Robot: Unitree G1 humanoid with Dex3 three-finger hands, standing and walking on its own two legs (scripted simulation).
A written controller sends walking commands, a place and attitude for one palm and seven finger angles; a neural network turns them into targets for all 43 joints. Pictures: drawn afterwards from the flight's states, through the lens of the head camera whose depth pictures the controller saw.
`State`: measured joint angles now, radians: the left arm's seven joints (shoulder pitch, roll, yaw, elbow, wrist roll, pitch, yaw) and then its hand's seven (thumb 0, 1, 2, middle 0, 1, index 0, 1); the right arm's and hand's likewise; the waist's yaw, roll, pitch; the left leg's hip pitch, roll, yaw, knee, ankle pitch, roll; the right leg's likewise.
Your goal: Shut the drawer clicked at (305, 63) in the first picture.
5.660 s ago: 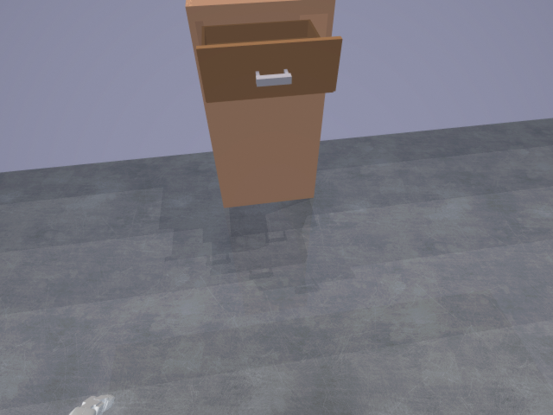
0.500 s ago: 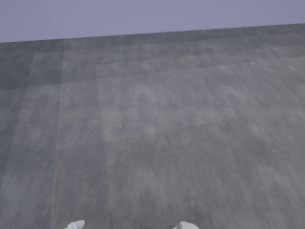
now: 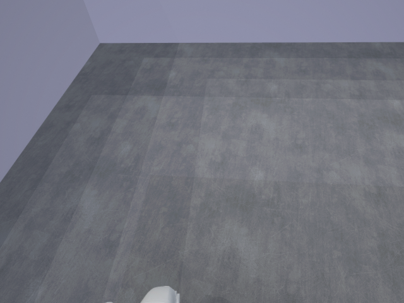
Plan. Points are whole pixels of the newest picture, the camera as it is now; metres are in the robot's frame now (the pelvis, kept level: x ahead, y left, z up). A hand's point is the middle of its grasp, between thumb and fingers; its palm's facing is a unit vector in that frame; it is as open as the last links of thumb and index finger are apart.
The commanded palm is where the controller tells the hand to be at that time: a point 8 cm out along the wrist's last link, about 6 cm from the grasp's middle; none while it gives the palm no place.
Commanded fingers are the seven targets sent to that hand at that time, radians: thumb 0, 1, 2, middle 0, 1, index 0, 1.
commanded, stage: turn to face it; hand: left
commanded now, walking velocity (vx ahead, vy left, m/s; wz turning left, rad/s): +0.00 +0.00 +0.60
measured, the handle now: out of the picture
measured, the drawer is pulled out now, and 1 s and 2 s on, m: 0.19 0.19 0.19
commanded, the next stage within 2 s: none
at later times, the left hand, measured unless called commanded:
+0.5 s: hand out of the picture +0.00 +0.29 -0.17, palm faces +0.34 -0.91 -0.24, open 7.4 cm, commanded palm none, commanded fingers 0.00 0.90 0.90 -0.20 -0.30 -0.20 -0.30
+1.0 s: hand out of the picture -0.05 +0.23 -0.15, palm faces +0.56 -0.79 -0.26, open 7.4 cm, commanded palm none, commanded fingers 0.00 0.90 0.90 -0.20 -0.30 -0.20 -0.30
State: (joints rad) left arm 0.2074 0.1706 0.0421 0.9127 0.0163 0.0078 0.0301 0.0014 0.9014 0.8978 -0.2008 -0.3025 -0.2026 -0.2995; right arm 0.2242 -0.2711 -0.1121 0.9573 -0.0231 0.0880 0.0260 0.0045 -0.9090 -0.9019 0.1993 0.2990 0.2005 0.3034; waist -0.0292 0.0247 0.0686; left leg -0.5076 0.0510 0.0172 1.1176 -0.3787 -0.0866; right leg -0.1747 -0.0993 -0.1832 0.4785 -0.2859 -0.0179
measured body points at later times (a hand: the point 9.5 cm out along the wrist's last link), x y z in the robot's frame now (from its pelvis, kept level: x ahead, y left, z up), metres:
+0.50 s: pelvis -0.01 +0.06 +0.00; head +0.02 +0.09 +0.44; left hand -0.02 +0.34 -0.15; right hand +0.17 -0.15 -0.13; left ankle -0.03 +0.15 -0.74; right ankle +0.03 -0.11 -0.67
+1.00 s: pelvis -0.02 +0.02 +0.00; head +0.02 +0.02 +0.45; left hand -0.08 +0.27 -0.13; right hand +0.17 -0.19 -0.16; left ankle -0.11 +0.13 -0.67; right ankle +0.05 -0.08 -0.74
